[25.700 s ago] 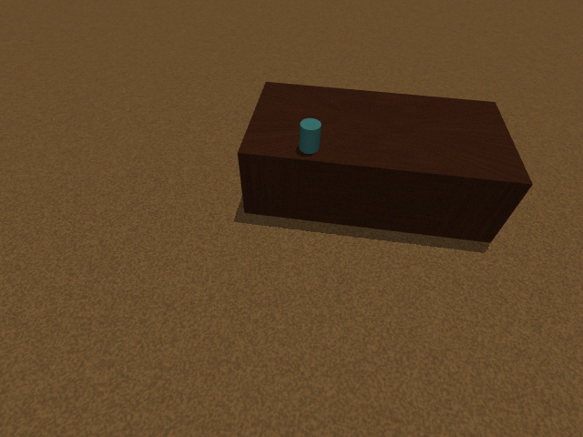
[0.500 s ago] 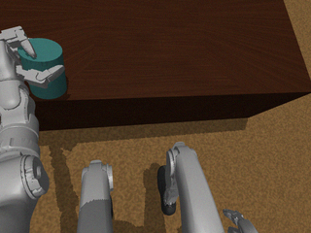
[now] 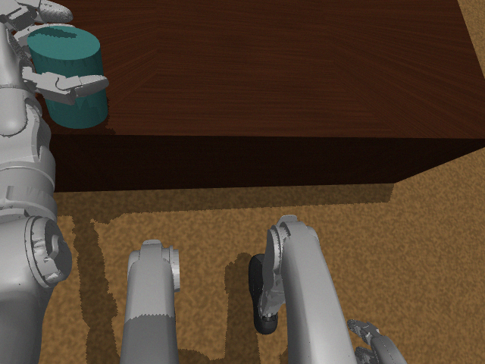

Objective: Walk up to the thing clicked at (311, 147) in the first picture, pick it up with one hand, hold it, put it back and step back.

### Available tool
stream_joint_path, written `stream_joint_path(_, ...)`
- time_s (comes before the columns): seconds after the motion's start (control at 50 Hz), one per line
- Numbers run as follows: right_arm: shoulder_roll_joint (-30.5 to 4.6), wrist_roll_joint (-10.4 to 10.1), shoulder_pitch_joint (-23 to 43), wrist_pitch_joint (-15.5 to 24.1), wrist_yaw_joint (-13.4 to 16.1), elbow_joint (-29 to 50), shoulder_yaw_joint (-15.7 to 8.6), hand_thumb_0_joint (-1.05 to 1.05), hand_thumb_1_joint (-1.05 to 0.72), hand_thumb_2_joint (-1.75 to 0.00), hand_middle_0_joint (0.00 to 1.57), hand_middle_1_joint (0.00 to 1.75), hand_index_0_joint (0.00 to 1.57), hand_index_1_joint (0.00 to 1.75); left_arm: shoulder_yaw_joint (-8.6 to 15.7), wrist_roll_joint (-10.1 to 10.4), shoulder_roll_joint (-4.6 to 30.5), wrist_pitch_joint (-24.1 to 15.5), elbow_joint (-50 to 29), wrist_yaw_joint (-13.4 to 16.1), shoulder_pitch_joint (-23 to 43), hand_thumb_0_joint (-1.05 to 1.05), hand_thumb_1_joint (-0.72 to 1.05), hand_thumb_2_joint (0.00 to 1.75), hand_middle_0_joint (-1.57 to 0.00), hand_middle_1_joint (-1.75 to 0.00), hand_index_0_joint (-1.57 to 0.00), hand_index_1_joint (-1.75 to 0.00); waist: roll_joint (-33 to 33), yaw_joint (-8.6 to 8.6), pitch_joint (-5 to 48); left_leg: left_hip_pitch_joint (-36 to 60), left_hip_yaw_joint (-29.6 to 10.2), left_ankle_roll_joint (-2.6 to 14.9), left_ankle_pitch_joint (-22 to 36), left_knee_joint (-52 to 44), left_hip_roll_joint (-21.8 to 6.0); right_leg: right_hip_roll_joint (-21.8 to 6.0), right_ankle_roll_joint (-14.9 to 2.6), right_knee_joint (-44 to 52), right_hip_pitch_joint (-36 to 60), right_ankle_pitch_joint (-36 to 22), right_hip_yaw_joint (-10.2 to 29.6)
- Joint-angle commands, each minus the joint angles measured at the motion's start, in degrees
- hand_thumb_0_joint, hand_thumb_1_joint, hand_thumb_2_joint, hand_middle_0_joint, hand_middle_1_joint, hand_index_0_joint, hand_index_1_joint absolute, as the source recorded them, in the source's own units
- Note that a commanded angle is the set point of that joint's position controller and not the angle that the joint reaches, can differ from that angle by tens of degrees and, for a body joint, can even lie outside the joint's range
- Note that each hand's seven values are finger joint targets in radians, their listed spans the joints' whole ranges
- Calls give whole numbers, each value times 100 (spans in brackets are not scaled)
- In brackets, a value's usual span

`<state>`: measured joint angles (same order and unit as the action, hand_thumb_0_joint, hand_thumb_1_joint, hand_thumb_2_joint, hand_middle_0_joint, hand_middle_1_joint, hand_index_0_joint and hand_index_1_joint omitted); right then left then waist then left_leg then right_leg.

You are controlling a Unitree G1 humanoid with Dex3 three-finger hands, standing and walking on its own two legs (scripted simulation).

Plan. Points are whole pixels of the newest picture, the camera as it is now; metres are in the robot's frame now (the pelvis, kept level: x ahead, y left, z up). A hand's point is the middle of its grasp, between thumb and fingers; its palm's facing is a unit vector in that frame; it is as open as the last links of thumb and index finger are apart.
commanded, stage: open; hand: left
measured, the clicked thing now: (73, 80) +0.55 +0.20 -0.02
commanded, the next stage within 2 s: withdraw in 0.14 s
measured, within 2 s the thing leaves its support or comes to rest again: rests again in 0.96 s
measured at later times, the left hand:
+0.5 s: hand (33, 39) +0.57 +0.23 +0.04, palm faces +0.22 -0.97 -0.04, open 17.1 cm
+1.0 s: hand out of the picture +0.60 +0.28 +0.12, palm faces +0.23 -0.93 -0.28, open 17.5 cm
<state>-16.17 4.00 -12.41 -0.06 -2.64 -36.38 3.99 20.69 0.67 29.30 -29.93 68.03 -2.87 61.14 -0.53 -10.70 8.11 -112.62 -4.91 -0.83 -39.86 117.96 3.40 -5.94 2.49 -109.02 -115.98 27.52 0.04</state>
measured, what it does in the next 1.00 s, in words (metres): rises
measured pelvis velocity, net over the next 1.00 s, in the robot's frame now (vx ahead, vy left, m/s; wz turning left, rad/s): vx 0.04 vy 0.01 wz -0.05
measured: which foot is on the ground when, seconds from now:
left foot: down 0.00-1.00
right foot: down 0.00-1.00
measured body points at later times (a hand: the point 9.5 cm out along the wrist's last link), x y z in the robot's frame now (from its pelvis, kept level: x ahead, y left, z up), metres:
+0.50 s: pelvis +0.01 +0.00 +0.01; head +0.23 +0.04 +0.40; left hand +0.55 +0.28 +0.04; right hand +0.09 -0.27 -0.11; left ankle +0.07 +0.12 -0.41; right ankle +0.14 -0.16 -0.41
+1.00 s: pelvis +0.04 +0.01 +0.12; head +0.26 +0.04 +0.51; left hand +0.59 +0.33 +0.14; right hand +0.05 -0.26 +0.01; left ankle +0.07 +0.12 -0.41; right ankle +0.14 -0.16 -0.41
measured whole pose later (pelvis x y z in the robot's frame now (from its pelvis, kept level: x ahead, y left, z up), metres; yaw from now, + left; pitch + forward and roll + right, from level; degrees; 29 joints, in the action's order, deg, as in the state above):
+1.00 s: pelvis +0.04 +0.01 +0.12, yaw -3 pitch +34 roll -5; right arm -15.7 0.6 -15.5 -7.3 -0.5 -32.6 5.6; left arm 28.7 -9.8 45.8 -6.3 68.6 -3.7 60.4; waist 0.8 -13.5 5.9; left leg -91.1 -3.5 0.2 -38.8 96.2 -0.6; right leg -3.0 2.9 -87.2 -94.9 25.9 -0.7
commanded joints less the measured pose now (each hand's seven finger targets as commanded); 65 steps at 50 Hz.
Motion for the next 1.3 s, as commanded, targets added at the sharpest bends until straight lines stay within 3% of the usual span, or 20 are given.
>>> stream_joint_path(0.0,-1255,-20,-1002,59,62,216,-415,0,-91,-90,20,30,20,30,-143,-50,527,-82,-710,72,2071,0,-56,27,-55,-44,-55,-44,1050,-274,3036,1723,179,169,-129,-1961,-51,189,-404,1009,2252,410,-362)
stream_joint_path(0.2,-1287,-52,-1018,-24,37,448,-494,0,-92,-90,20,30,20,30,268,-50,718,37,-1279,151,1546,0,-61,16,-33,-23,-32,-24,965,-82,3505,1938,172,130,805,-1872,-69,189,-441,847,2591,-294,-339)
stream_joint_path(0.24,-1251,-50,-1128,-36,20,310,-513,0,-89,-89,20,30,20,30,-4,-22,251,77,-966,139,1424,0,-53,18,-22,-20,-22,-20,843,-247,3143,1814,129,126,729,-1870,-90,204,-445,812,2401,-240,-369)
stream_joint_path(0.4,-1309,-117,-1077,-91,147,457,-493,0,-89,-90,20,30,20,30,770,-44,1931,-34,-2302,113,2460,0,-58,11,-8,-7,-7,-8,1368,15,4360,2536,203,128,931,-2023,-96,158,-437,912,3052,-367,-224)
stream_joint_path(0.48,-1270,-187,-1288,-149,266,273,-369,0,-91,-90,20,30,20,30,971,117,2516,160,-2676,-153,3003,0,-61,10,-6,-7,-6,-7,1535,-95,4672,2925,212,143,1168,-2188,-110,194,-459,1141,3411,-546,-191)
stream_joint_path(0.54,-1294,-213,-1339,-173,343,144,-318,0,-92,-91,20,30,20,30,1041,63,2832,440,-1884,-328,2804,0,-61,9,-5,-6,-4,-6,1444,-234,4183,2917,183,173,1031,-2357,-148,219,-451,1417,3359,-419,-178)
stream_joint_path(0.6,-1295,-205,-1303,-175,363,138,-260,0,-91,-90,20,30,20,30,736,63,2442,709,-901,-605,2483,0,-61,9,-4,-7,-5,-7,1412,-398,3470,2683,219,187,907,-2435,-192,251,-465,1598,3133,-284,-178)
stream_joint_path(0.72,-1354,-214,-1421,-147,339,329,-218,0,-80,-88,20,30,20,30,651,145,2452,875,-585,-996,2368,0,-53,10,-3,-2,-2,-3,1355,-346,3252,2915,118,138,1527,-2471,-285,294,-510,1687,3109,-719,-243)
stream_joint_path(0.74,-1260,-199,-1361,-296,291,401,-219,0,-85,-90,20,30,20,30,269,-657,2872,1270,-371,-680,2421,0,-49,8,-6,-2,-4,-3,1741,-150,3761,3865,108,54,1753,-3020,-288,298,-551,2032,3483,-785,-202)
stream_joint_path(0.78,-1326,-285,-1361,-437,280,613,-246,0,-85,-90,20,30,20,30,374,-622,3064,1539,-797,-453,2948,0,-49,9,-5,-3,-4,-4,1787,-207,4105,4212,75,15,1937,-3187,-336,342,-528,2207,3868,-989,-201)
stream_joint_path(0.84,-1345,-334,-1555,-624,240,681,-309,0,-88,-91,20,30,20,30,850,-824,4020,1711,-1669,-225,2852,0,-53,8,-6,-3,-5,-4,2185,95,5082,4988,85,-18,2693,-3402,-366,383,-508,2317,4617,-1523,-198)
stream_joint_path(0.9,-1245,-312,-1721,-745,267,426,-267,0,-90,-90,20,30,20,30,1167,-987,4462,1853,-1705,32,2639,0,-60,2,-4,-5,-4,-5,2101,135,4814,5224,58,-10,2990,-3609,-405,439,-507,2547,4983,-1680,-268)
stream_joint_path(0.96,-1160,-307,-1646,-756,299,430,-271,0,-90,-90,20,30,20,30,1040,-1062,4011,1986,-1327,258,2166,0,-56,5,-5,-5,-5,-5,1834,-11,4194,5143,66,31,2730,-3984,-430,473,-497,2983,5265,-1542,-292)
stream_joint_path(1.02,-1111,-270,-1539,-650,289,164,-340,0,-90,-90,20,30,20,30,503,-1043,2675,2237,-16,331,885,0,-55,6,-6,-6,-6,-6,1318,-129,2467,4829,74,44,2082,-4423,-489,511,-505,3499,4924,-964,-387)
stream_joint_path(1.04,-976,-270,-1752,-639,257,-298,-336,0,-90,-90,20,30,20,30,-19,-1004,1803,2389,644,286,126,0,-56,6,-6,-7,-6,-7,1147,-211,1668,4668,107,68,1751,-4554,-509,524,-513,3713,4676,-671,-401)
stream_joint_path(1.12,-1067,-471,-1506,-626,176,565,-532,0,-90,-90,20,30,20,30,330,-862,2432,2546,-1527,281,-351,0,-57,5,-5,-6,-5,-6,1358,318,3391,5894,187,11,2777,-4899,-517,541,-513,4022,6029,-1509,-359)
stream_joint_path(1.14,-970,-508,-1397,-596,152,715,-523,0,-90,-90,20,30,20,30,-272,-755,1583,2610,-1612,240,-487,0,-58,4,-5,-5,-5,-5,1105,163,3264,5936,189,-11,2963,-4953,-522,562,-500,4101,6233,-1759,-402)
stream_joint_path(1.16,-963,-533,-1412,-566,192,633,-565,0,-90,-90,20,30,20,30,-301,-685,1371,2686,-1735,268,-898,0,-57,5,-5,-5,-5,-5,1072,120,3111,6021,168,-23,2981,-5085,-548,585,-498,4205,6291,-1774,-433)
stream_joint_path(1.24,-866,-643,-1333,-448,419,640,-667,0,-90,-90,20,30,20,30,-96,-552,1765,2760,-3293,609,-1211,0,-59,4,-5,-5,-5,-5,1138,399,3370,6819,92,-64,2938,-5720,-559,577,-448,4736,7074,-1791,-377)
stream_joint_path(1.28,-777,-677,-1218,-380,544,652,-678,0,-90,-90,20,30,20,30,-292,-481,1357,2831,-3232,749,-1965,0,-61,3,-5,-5,-5,-5,959,461,2912,6973,130,-46,2774,-5974,-531,573,-425,5014,7336,-1699,-326)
